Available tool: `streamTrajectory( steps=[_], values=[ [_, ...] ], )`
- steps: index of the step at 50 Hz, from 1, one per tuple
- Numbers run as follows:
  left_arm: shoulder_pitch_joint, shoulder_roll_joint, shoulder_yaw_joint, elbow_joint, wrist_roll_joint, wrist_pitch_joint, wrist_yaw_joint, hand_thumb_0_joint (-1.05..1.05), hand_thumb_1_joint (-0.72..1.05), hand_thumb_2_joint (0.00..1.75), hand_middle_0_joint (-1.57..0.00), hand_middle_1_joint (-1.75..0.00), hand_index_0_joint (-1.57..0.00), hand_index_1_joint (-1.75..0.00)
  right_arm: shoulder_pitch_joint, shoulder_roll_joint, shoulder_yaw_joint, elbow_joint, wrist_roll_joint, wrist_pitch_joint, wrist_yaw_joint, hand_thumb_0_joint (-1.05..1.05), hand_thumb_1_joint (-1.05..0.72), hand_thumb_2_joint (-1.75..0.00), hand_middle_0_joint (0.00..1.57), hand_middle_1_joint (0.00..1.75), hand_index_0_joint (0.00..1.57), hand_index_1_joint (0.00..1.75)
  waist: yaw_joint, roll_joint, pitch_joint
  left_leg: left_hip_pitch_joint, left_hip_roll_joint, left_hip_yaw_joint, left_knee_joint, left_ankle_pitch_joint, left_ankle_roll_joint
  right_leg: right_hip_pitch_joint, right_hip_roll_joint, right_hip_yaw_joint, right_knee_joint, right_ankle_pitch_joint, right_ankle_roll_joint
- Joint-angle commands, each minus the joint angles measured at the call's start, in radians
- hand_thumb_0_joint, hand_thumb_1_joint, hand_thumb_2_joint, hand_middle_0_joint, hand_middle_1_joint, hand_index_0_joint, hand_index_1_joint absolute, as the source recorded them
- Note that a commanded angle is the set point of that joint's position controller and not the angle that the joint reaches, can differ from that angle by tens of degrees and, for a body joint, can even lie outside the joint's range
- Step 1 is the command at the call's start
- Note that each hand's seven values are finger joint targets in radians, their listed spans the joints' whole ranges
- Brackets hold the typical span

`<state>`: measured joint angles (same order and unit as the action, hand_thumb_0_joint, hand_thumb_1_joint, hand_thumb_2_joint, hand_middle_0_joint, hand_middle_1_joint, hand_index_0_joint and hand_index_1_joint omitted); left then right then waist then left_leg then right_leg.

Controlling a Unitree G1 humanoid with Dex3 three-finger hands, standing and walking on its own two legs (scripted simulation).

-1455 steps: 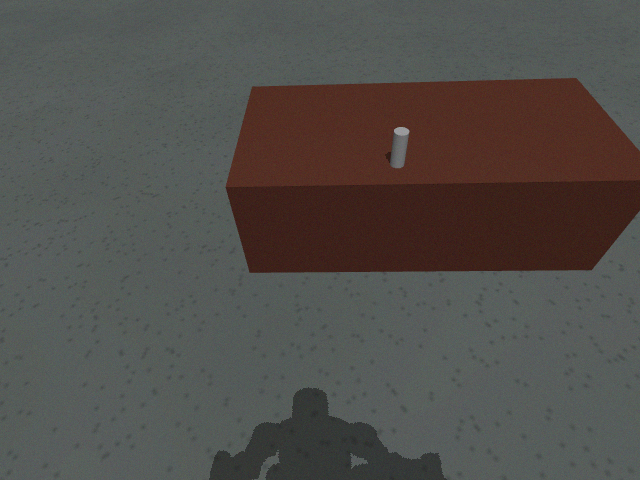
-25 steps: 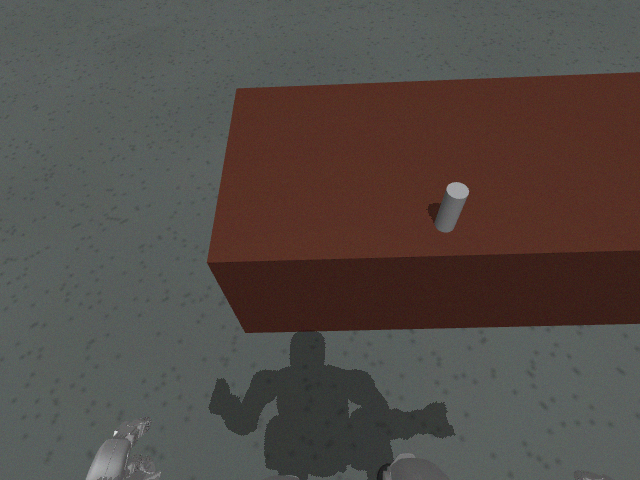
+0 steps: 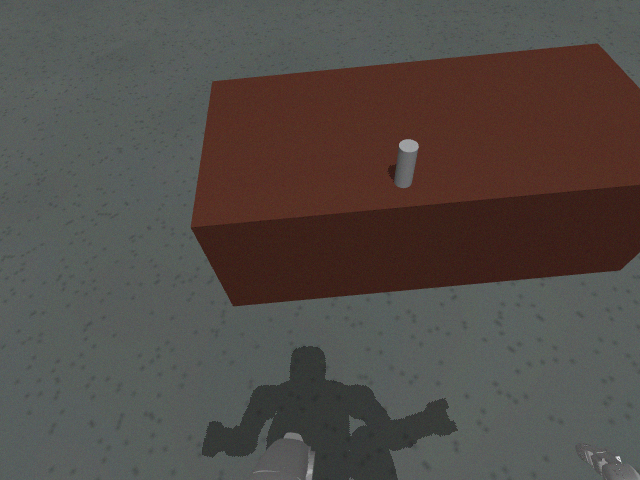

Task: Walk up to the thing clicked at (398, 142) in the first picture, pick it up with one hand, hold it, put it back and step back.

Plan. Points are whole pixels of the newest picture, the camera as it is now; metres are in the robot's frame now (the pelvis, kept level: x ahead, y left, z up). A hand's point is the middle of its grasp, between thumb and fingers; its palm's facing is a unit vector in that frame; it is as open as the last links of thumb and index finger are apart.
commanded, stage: step back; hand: right
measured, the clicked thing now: (405, 164) +0.85 -0.14 -0.24
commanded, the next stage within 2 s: stand in 1.72 s
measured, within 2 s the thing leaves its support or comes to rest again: neither
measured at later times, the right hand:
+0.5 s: hand out of the picture -0.02 -0.29 -0.13, palm faces -0.12 +0.90 -0.42, open 7.4 cm
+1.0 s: hand out of the picture -0.17 -0.30 -0.14, palm faces -0.16 +0.92 -0.36, open 7.4 cm
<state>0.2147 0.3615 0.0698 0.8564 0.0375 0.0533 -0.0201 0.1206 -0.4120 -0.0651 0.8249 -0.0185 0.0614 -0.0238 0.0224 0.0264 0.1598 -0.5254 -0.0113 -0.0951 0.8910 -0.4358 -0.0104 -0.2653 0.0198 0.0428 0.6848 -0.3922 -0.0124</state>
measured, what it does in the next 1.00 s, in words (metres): walks backwards: left foot, then right foot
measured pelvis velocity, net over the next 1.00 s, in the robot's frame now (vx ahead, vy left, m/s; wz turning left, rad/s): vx -0.25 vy -0.04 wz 0.12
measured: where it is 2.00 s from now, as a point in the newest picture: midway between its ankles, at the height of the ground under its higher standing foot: outside the picture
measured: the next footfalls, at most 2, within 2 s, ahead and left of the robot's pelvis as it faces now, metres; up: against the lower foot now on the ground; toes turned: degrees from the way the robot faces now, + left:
left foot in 0.24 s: -0.05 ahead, +0.11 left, +0.00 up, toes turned +4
right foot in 0.56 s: -0.17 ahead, -0.15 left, +0.00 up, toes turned +7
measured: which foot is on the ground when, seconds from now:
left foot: up 0.00-0.22, down 0.24-0.58, up 0.60-0.86, down 0.88-1.00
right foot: down 0.00-0.26, up 0.28-0.54, down 0.56-1.00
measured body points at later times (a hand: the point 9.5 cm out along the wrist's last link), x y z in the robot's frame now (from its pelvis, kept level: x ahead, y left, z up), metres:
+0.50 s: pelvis -0.16 -0.03 +0.00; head -0.10 -0.02 +0.45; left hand -0.06 +0.29 -0.12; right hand -0.02 -0.34 -0.10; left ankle -0.09 +0.11 -0.72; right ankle -0.19 -0.16 -0.68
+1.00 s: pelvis -0.25 -0.04 +0.01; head -0.24 -0.04 +0.46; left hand -0.24 +0.29 -0.11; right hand -0.16 -0.34 -0.12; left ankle -0.26 +0.08 -0.72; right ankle -0.22 -0.16 -0.70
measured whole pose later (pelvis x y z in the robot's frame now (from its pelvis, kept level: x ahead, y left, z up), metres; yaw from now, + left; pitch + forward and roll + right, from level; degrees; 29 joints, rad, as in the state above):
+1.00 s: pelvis -0.25 -0.04 +0.01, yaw +7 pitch -2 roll +1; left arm 0.23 0.41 0.06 0.97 0.02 0.02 -0.01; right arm 0.24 -0.36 -0.05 0.98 -0.05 0.01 0.02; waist 0.01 -0.02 0.06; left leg -0.24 -0.03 -0.02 0.59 -0.32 0.02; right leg -0.36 -0.03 0.02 0.80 -0.47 -0.01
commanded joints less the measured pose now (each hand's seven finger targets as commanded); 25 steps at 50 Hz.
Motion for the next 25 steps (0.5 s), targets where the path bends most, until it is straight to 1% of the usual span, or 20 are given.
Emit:
streamTrajectory(
  steps=[1, 2, 4, 5, 7, 8, 9, 10, 11, 12, 13, 14, 15, 16, 17, 19, 21, 22, 23, 25],
  values=[
    [-0.196, 0.266, 0.075, -0.148, 0.009, -0.038, 0.042, 0.0, 0.9, 0.9, -0.2, -0.3, -0.2, -0.3, 0.077, -0.19, -0.044, -0.045, 0.026, -0.035, -0.015, 0.0, -0.9, -0.9, 0.2, 0.3, 0.2, 0.3, -0.068, -0.146, -0.092, 0.053, -0.092, -0.071, 0.347, -0.029, 0.008, -0.145, -0.26, 0.173, -0.263, 0.373, -0.188],
    [-0.168, 0.264, 0.078, -0.15, 0.015, -0.038, 0.045, 0.0, 0.9, 0.9, -0.2, -0.3, -0.2, -0.3, 0.088, -0.178, -0.036, -0.051, 0.024, -0.045, -0.018, 0.0, -0.9, -0.9, 0.2, 0.3, 0.2, 0.3, -0.048, -0.192, -0.132, 0.049, -0.084, -0.047, 0.311, -0.034, 0.005, -0.064, -0.242, 0.145, -0.22, 0.466, -0.183],
    [-0.086, 0.248, 0.069, -0.139, 0.013, -0.035, 0.045, 0.0, 0.9, 0.9, -0.2, -0.3, -0.2, -0.3, 0.07, -0.159, -0.023, -0.049, 0.013, -0.048, -0.018, 0.0, -0.9, -0.9, 0.2, 0.3, 0.2, 0.3, 0.003, -0.205, -0.148, 0.032, -0.082, -0.006, 0.198, -0.065, -0.005, 0.046, -0.22, 0.114, -0.186, 0.549, -0.178],
    [-0.06, 0.245, 0.071, -0.137, 0.015, -0.031, 0.05, 0.0, 0.9, 0.9, -0.2, -0.3, -0.2, -0.3, 0.068, -0.147, -0.02, -0.055, 0.012, -0.051, -0.018, 0.0, -0.9, -0.9, 0.2, 0.3, 0.2, 0.3, 0.02, -0.222, -0.168, 0.001, -0.068, 0.007, 0.102, -0.079, -0.009, 0.144, -0.234, 0.135, -0.169, 0.591, -0.186],
    [-0.034, 0.249, 0.071, -0.139, 0.01, -0.023, 0.054, 0.0, 0.9, 0.9, -0.2, -0.3, -0.2, -0.3, 0.054, -0.147, -0.023, -0.059, -0.001, -0.054, -0.017, 0.0, -0.9, -0.9, 0.2, 0.3, 0.2, 0.3, 0.041, -0.228, -0.186, 0.021, -0.042, 0.048, -0.042, -0.097, -0.005, 0.21, -0.268, 0.159, -0.139, 0.653, -0.193],
    [-0.03, 0.247, 0.069, -0.143, 0.003, -0.019, 0.056, 0.0, 0.9, 0.9, -0.2, -0.3, -0.2, -0.3, 0.065, -0.142, -0.022, -0.056, -0.004, -0.058, -0.015, 0.0, -0.9, -0.9, 0.2, 0.3, 0.2, 0.3, 0.038, -0.233, -0.202, 0.046, -0.032, 0.07, -0.148, -0.074, 0.001, 0.239, -0.263, 0.162, -0.107, 0.681, -0.181],
    [-0.055, 0.255, 0.065, -0.148, -0.005, -0.014, 0.054, 0.0, 0.9, 0.9, -0.2, -0.3, -0.2, -0.3, 0.102, -0.142, -0.025, -0.04, -0.005, -0.06, -0.013, 0.0, -0.9, -0.9, 0.2, 0.3, 0.2, 0.3, 0.018, -0.235, -0.222, 0.109, -0.028, 0.1, -0.237, -0.013, 0.007, 0.219, -0.265, 0.156, -0.081, 0.665, -0.173],
    [-0.071, 0.259, 0.063, -0.155, -0.011, -0.009, 0.051, 0.0, 0.9, 0.9, -0.2, -0.3, -0.2, -0.3, 0.141, -0.139, -0.029, -0.022, -0.004, -0.062, -0.011, 0.0, -0.9, -0.9, 0.2, 0.3, 0.2, 0.3, -0.001, -0.214, -0.241, 0.188, -0.034, 0.127, -0.371, 0.097, 0.016, 0.199, -0.243, 0.136, -0.034, 0.632, -0.155],
    [-0.079, 0.25, 0.056, -0.161, -0.015, -0.003, 0.047, 0.0, 0.9, 0.9, -0.2, -0.3, -0.2, -0.3, 0.165, -0.147, -0.036, -0.008, -0.005, -0.064, -0.01, 0.0, -0.9, -0.9, 0.2, 0.3, 0.2, 0.3, -0.013, -0.182, -0.258, 0.268, -0.02, 0.111, -0.473, 0.251, 0.03, 0.146, -0.224, 0.121, 0.002, 0.578, -0.12],
    [-0.058, 0.217, 0.04, -0.168, -0.017, 0.0, 0.043, 0.0, 0.9, 0.9, -0.2, -0.3, -0.2, -0.3, 0.153, -0.203, -0.052, -0.013, -0.018, -0.065, -0.012, 0.0, -0.9, -0.9, 0.2, 0.3, 0.2, 0.3, -0.003, -0.089, -0.265, 0.37, 0.109, -0.078, -0.48, 0.384, 0.078, -0.024, -0.174, 0.111, 0.056, 0.392, -0.069],
    [-0.074, 0.186, 0.029, -0.183, -0.026, -0.003, 0.041, 0.0, 0.9, 0.9, -0.2, -0.3, -0.2, -0.3, 0.099, -0.316, -0.07, -0.036, -0.012, -0.061, -0.004, 0.0, -0.9, -0.9, 0.2, 0.3, 0.2, 0.3, -0.003, 0.145, -0.254, 0.39, 0.318, -0.333, -0.497, 0.524, 0.214, -0.192, 0.0, -0.033, 0.205, 0.029, -0.01],
    [-0.158, 0.224, 0.054, -0.18, -0.02, 0.0, 0.056, 0.0, 0.9, 0.9, -0.2, -0.3, -0.2, -0.3, 0.105, -0.363, -0.079, -0.046, -0.016, -0.062, -0.001, 0.0, -0.9, -0.9, 0.2, 0.3, 0.2, 0.3, -0.068, 0.195, -0.229, 0.239, 0.437, -0.46, -0.53, 0.623, 0.336, -0.151, 0.025, 0.036, 0.412, -0.29, 0.004],
    [-0.157, 0.229, 0.057, -0.166, -0.018, 0.005, 0.055, 0.0, 0.9, 0.9, -0.2, -0.3, -0.2, -0.3, 0.09, -0.321, -0.075, -0.038, -0.018, -0.067, -0.006, 0.0, -0.9, -0.9, 0.2, 0.3, 0.2, 0.3, -0.048, 0.112, -0.21, 0.224, 0.409, -0.385, -0.498, 0.656, 0.333, -0.147, 0.031, 0.112, 0.518, -0.263, 0.0],
    [-0.118, 0.214, 0.054, -0.146, -0.03, 0.006, 0.052, 0.0, 0.9, 0.9, -0.2, -0.3, -0.2, -0.3, 0.04, -0.272, -0.055, -0.044, -0.016, -0.066, -0.011, 0.0, -0.9, -0.9, 0.2, 0.3, 0.2, 0.3, -0.009, 0.054, -0.213, 0.266, 0.341, -0.257, -0.462, 0.722, 0.3, -0.18, 0.052, 0.146, 0.563, -0.212, -0.01],
    [-0.085, 0.212, 0.053, -0.122, -0.034, 0.005, 0.05, 0.0, 0.9, 0.9, -0.2, -0.3, -0.2, -0.3, 0.009, -0.249, -0.046, -0.049, -0.022, -0.062, -0.015, 0.0, -0.9, -0.9, 0.2, 0.3, 0.2, 0.3, 0.012, 0.052, -0.196, 0.245, 0.297, -0.183, -0.446, 0.694, 0.268, -0.18, 0.059, 0.14, 0.584, -0.181, -0.012],
    [-0.036, 0.214, 0.056, -0.104, -0.026, 0.0, 0.043, 0.0, 0.9, 0.9, -0.2, -0.3, -0.2, -0.3, -0.011, -0.228, -0.043, -0.057, -0.021, -0.058, -0.015, 0.0, -0.9, -0.9, 0.2, 0.3, 0.2, 0.3, 0.021, 0.11, -0.175, 0.263, 0.279, -0.144, -0.425, 0.659, 0.258, -0.181, 0.045, 0.092, 0.51, -0.15, 0.009],
    [-0.047, 0.193, 0.051, -0.102, -0.018, -0.007, 0.036, 0.0, 0.9, 0.9, -0.2, -0.3, -0.2, -0.3, 0.011, -0.212, -0.043, -0.065, -0.028, -0.049, -0.009, 0.0, -0.9, -0.9, 0.2, 0.3, 0.2, 0.3, -0.007, 0.134, -0.163, 0.288, 0.254, -0.122, -0.424, 0.617, 0.258, -0.155, 0.039, 0.053, 0.378, -0.164, 0.029],
    [-0.052, 0.192, 0.048, -0.102, -0.017, -0.012, 0.035, 0.0, 0.9, 0.9, -0.2, -0.3, -0.2, -0.3, 0.028, -0.214, -0.043, -0.063, -0.028, -0.046, -0.008, 0.0, -0.9, -0.9, 0.2, 0.3, 0.2, 0.3, -0.022, 0.149, -0.174, 0.327, 0.261, -0.131, -0.415, 0.611, 0.26, -0.15, 0.024, 0.032, 0.285, -0.164, 0.034],
    [-0.036, 0.187, 0.045, -0.098, -0.016, -0.019, 0.034, 0.0, 0.9, 0.9, -0.2, -0.3, -0.2, -0.3, 0.03, -0.224, -0.049, -0.063, -0.025, -0.044, -0.008, 0.0, -0.9, -0.9, 0.2, 0.3, 0.2, 0.3, -0.018, 0.175, -0.209, 0.373, 0.274, -0.14, -0.395, 0.584, 0.248, -0.128, -0.007, 0.023, 0.149, -0.141, 0.024],
    [-0.002, 0.184, 0.044, -0.06, -0.012, -0.039, 0.034, 0.0, 0.9, 0.9, -0.2, -0.3, -0.2, -0.3, 0.032, -0.232, -0.048, -0.056, -0.018, -0.032, 0.0, 0.0, -0.9, -0.9, 0.2, 0.3, 0.2, 0.3, -0.016, 0.156, -0.272, 0.386, 0.221, -0.086, -0.326, 0.509, 0.211, -0.012, 0.01, -0.048, -0.117, -0.022, 0.012]
  ],
)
